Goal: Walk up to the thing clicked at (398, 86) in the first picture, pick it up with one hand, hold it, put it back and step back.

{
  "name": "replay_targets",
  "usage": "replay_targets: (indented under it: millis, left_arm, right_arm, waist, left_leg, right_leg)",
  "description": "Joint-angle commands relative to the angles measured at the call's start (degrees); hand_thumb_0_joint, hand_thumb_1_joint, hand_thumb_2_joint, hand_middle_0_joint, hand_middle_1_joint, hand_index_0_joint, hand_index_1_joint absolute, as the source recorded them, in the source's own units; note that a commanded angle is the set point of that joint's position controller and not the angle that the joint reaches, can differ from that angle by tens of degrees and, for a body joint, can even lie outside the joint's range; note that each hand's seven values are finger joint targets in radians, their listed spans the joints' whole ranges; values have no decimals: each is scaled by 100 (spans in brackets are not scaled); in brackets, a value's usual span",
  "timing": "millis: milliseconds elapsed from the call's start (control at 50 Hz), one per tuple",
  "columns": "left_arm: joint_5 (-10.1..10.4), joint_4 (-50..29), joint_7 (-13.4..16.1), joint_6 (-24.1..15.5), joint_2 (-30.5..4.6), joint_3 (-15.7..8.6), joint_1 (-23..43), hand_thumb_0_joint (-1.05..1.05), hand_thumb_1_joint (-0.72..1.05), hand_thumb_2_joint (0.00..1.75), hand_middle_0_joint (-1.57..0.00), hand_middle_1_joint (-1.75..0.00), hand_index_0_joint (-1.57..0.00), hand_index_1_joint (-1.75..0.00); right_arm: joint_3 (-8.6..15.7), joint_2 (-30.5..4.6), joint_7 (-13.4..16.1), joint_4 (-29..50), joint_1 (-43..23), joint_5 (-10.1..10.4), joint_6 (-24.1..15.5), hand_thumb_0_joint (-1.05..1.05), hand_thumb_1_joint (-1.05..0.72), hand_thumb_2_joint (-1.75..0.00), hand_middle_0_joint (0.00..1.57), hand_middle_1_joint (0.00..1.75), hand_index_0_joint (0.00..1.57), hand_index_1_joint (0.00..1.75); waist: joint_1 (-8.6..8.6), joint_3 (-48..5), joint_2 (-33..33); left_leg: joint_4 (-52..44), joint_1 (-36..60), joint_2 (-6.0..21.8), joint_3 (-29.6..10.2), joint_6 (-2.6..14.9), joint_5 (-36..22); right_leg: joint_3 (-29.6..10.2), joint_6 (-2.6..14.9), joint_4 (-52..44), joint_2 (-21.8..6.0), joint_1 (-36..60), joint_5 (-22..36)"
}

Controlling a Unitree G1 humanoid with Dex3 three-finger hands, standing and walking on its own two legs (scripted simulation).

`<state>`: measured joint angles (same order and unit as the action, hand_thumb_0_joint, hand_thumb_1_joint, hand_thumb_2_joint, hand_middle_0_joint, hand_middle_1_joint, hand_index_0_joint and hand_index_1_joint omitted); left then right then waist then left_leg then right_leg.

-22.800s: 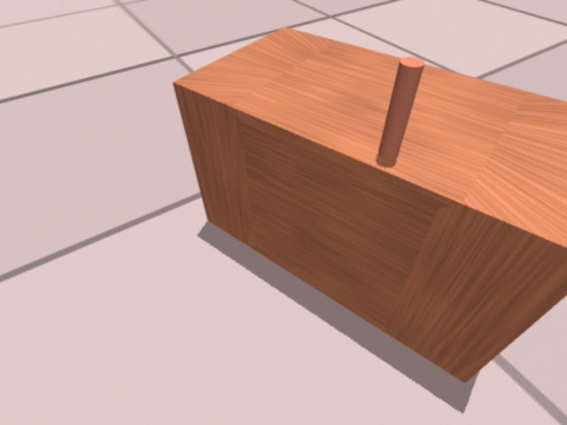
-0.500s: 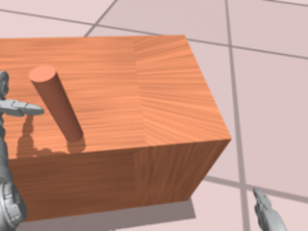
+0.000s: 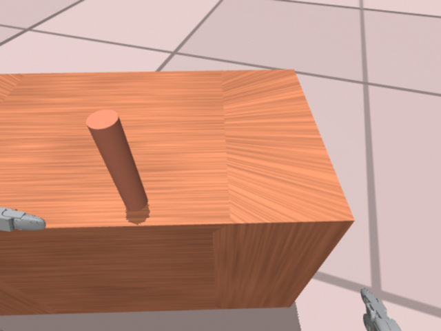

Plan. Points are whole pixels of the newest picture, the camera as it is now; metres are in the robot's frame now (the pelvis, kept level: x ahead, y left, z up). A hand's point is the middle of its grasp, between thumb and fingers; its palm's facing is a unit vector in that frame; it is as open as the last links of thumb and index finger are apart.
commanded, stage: sink last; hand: left
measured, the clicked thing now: (122, 167) +0.43 +0.21 +0.08
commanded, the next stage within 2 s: home in 0.74 s
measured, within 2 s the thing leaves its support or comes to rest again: neither
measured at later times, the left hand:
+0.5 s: hand (51, 317) +0.16 +0.22 +0.12, palm faces +0.30 -0.86 -0.41, open 17.4 cm
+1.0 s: hand out of the picture +0.15 +0.29 +0.09, palm faces +0.43 -0.78 -0.46, open 17.5 cm
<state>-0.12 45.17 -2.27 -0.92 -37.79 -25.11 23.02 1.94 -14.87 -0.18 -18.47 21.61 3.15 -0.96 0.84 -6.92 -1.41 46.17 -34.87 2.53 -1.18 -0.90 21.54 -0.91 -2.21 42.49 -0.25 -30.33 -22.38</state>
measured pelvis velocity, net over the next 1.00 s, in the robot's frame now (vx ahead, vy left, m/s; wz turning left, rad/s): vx -0.03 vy -0.02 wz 0.01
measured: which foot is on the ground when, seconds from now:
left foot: down 0.00-1.00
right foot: down 0.00-1.00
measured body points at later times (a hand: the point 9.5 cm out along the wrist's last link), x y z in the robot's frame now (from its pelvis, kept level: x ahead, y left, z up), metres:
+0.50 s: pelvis -0.01 -0.02 +0.00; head -0.01 -0.05 +0.45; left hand +0.14 +0.26 +0.14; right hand +0.15 -0.27 -0.05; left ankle +0.01 +0.12 -0.71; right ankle -0.02 -0.15 -0.71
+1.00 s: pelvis -0.03 -0.02 +0.00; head -0.02 -0.03 +0.45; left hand +0.12 +0.32 +0.12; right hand +0.13 -0.29 -0.04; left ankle +0.01 +0.12 -0.71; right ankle -0.02 -0.15 -0.71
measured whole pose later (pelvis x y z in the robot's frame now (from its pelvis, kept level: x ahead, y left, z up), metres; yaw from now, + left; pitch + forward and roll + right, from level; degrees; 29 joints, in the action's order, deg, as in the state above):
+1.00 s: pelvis -0.03 -0.02 +0.00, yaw +1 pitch +3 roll +0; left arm 4.6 -7.5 2.0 -12.6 -20.9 -23.9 -28.5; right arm 7.9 -13.8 3.6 -13.3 25.7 3.1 -4.5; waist -2.6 -2.8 -1.2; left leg 46.3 -28.6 1.4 -0.8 -1.7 20.5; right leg -1.3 -1.4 47.7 -1.4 -26.3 -24.2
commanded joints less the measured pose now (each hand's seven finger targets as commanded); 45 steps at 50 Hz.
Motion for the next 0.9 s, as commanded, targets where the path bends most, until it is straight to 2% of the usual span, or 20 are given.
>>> replay_targets:
  millis: [0, 40, 100, 180, 240, 260, 300, 320, 340, 400, 420, 480, 540, 560, 600, 640, 720, 780, 820, 880]
  left_arm:
    - [199, -3460, 239, -408, -1385, -289, 268, 0, -51, 1, -4, -2, -4, -2]
    - [289, -4458, 322, -421, -956, -198, -635, 0, -51, 1, -4, -2, -5, -2]
    - [406, -5743, 499, -420, -807, -490, -1780, 0, -49, 1, -4, -3, -4, -2]
    - [471, -6387, 582, -419, -286, -532, -2819, 0, -49, 1, -3, -3, -4, -2]
    - [497, -7108, 548, -511, 242, -230, -3392, 0, -50, 1, -3, -3, -4, -3]
    - [510, -7268, 483, -559, 755, 213, -3833, 0, -49, 1, -3, -3, -4, -2]
    - [490, -7624, 435, -607, 1003, 438, -4318, 0, -51, 1, -4, -4, -4, -3]
    - [486, -7531, 428, -630, 1031, 455, -4538, 0, -51, 2, -4, -4, -5, -4]
    - [502, -7761, 459, -672, 826, 190, -4727, 0, -51, 2, -4, -4, -5, -4]
    - [486, -8236, 476, -808, 556, -126, -5045, 0, -50, 2, -4, -5, -5, -4]
    - [500, -8300, 487, -850, 600, -162, -5292, 0, -51, 2, -4, -4, -5, -4]
    - [510, -8105, 503, -885, 712, -108, -4998, 0, -52, 2, -5, -5, -5, -4]
    - [527, -7464, 467, -892, 858, -71, -4944, 0, -53, 2, -5, -5, -5, -5]
    - [523, -7400, 430, -944, 1035, 70, -4904, 0, -52, 3, -4, -5, -4, -4]
    - [522, -7308, 396, -1040, 937, -43, -4885, 0, -52, 3, -4, -4, -4, -4]
    - [511, -7494, 371, -1181, 845, -85, -4910, 0, -52, 3, -4, -4, -4, -4]
    - [496, -7534, 456, -1381, 579, -409, -4940, 0, -55, 3, -5, -5, -5, -5]
    - [488, -7110, 525, -1409, 406, -704, -4833, 0, -57, 4, -5, -5, -5, -5]
    - [501, -6737, 546, -1422, 411, -811, -4982, 0, -59, 4, -6, -5, -6, -6]
    - [488, -6361, 515, -1434, 573, -646, -5133, 0, -55, 6, -5, -6, -5, -6]
  right_arm:
    - [850, -1116, 136, 1071, 13, 55, -385, 0, 58, -5, 5, 5, 5, 5]
    - [765, -948, 178, 1090, 172, 72, -390, 0, 57, -5, 5, 5, 5, 5]
    - [807, -831, 245, 1123, 180, 125, -297, 0, 58, -4, 5, 5, 5, 5]
    - [933, -754, 269, 1234, 114, 107, -196, 0, 58, -4, 5, 5, 5, 5]
    - [594, -337, 242, 1159, 103, 75, -136, 0, 58, -4, 6, 5, 5, 5]
    - [511, -224, 214, 1187, -9, 82, -151, 0, 58, -4, 6, 5, 5, 5]
    - [499, -213, 226, 1372, -51, 58, -198, 0, 56, -4, 6, 5, 5, 5]
    - [566, -306, 238, 1515, -191, 59, -229, 0, 56, -4, 6, 5, 5, 5]
    - [968, -661, 284, 1581, -192, 47, -244, 0, 56, -4, 6, 5, 5, 5]
    - [967, -627, 304, 1677, 4, 23, -249, 0, 56, -4, 6, 5, 5, 5]
    - [1137, -706, 332, 1754, 65, 22, -241, 0, 55, -4, 6, 5, 5, 5]
    - [1026, -510, 373, 1610, 222, 1, -258, 0, 54, -5, 6, 5, 5, 5]
    - [826, -288, 375, 1435, 301, -8, -287, 0, 54, -5, 6, 5, 5, 5]
    - [803, -205, 361, 1381, 273, 1, -318, 0, 56, -4, 5, 5, 5, 5]
    - [927, -390, 359, 1596, 260, -19, -398, 0, 56, -4, 6, 5, 5, 5]
    - [617, -176, 297, 1616, 308, -18, -467, 0, 56, -4, 6, 5, 5, 5]
    - [819, -392, 331, 1747, 101, -46, -606, 0, 53, -5, 6, 5, 5, 5]
    - [1248, -737, 388, 1725, 45, -78, -637, 0, 52, -6, 6, 5, 5, 5]
    - [1294, -758, 401, 1808, -2, -68, -658, 0, 50, -6, 6, 5, 5, 5]
    - [910, -393, 354, 1563, 253, -49, -636, 0, 26, -30, 11, 16, 11, 16]
  waist:
    - [-156, -1706, -775]
    - [-150, -1429, -693]
    - [-246, -888, -532]
    - [-196, -440, -393]
    - [-282, -224, -419]
    - [-306, -104, -421]
    - [-280, -255, -256]
    - [-256, -183, -151]
    - [-278, -326, -74]
    - [-344, -335, 8]
    - [-326, -401, 173]
    - [-201, 86, 254]
    - [-191, 722, 456]
    - [-208, 784, 377]
    - [-202, 676, 464]
    - [-332, 672, 281]
    - [-450, 325, 138]
    - [-379, 174, 122]
    - [-405, 181, 193]
    - [-462, 188, 176]
  left_leg:
    - [-689, 2110, -61, 142, -77, -2348]
    - [-785, 2049, -75, 165, -81, -2218]
    - [-844, 1710, -168, 245, -22, -1936]
    - [-872, 1506, -201, 326, 15, -1492]
    - [-850, 1365, -245, 404, 45, -1210]
    - [-841, 1315, -253, 421, 46, -1123]
    - [-826, 1422, -232, 410, 70, -1164]
    - [-830, 1392, -222, 390, 76, -1079]
    - [-774, 1386, -232, 378, 84, -1114]
    - [-727, 1325, -256, 381, 93, -977]
    - [-695, 1319, -263, 379, 105, -978]
    - [-708, 1125, -302, 417, 138, -531]
    - [-716, 797, -318, 392, 149, 121]
    - [-732, 781, -320, 405, 134, 166]
    - [-672, 823, -326, 410, 132, 198]
    - [-661, 757, -346, 419, 129, 226]
    - [-672, 787, -350, 398, 127, 74]
    - [-659, 828, -334, 381, 120, -62]
    - [-678, 843, -334, 375, 123, -130]
    - [-712, 896, -330, 383, 126, -387]
  right_leg:
    - [505, 242, -430, 163, 366, 1689]
    - [526, 249, -458, 165, 498, 1629]
    - [450, 216, -541, 120, 660, 1640]
    - [370, 180, -604, 72, 641, 1404]
    - [321, 172, -634, 16, 592, 1213]
    - [336, 178, -608, 17, 514, 1113]
    - [358, 177, -544, 38, 533, 1150]
    - [377, 176, -517, 50, 506, 1053]
    - [377, 166, -501, 46, 573, 1079]
    - [376, 151, -486, 42, 529, 919]
    - [378, 127, -502, 23, 594, 967]
    - [270, 88, -616, -35, 311, 612]
    - [61, 54, -852, -122, -32, -342]
    - [-5, 70, -896, -135, -119, -512]
    - [-100, 54, -952, -174, -124, -665]
    - [-108, 83, -933, -198, -12, -771]
    - [-67, 109, -823, -181, 225, -575]
    - [-33, 120, -758, -150, 308, -332]
    - [13, 117, -754, -147, 383, -216]
    - [160, 124, -617, -96, 402, 193]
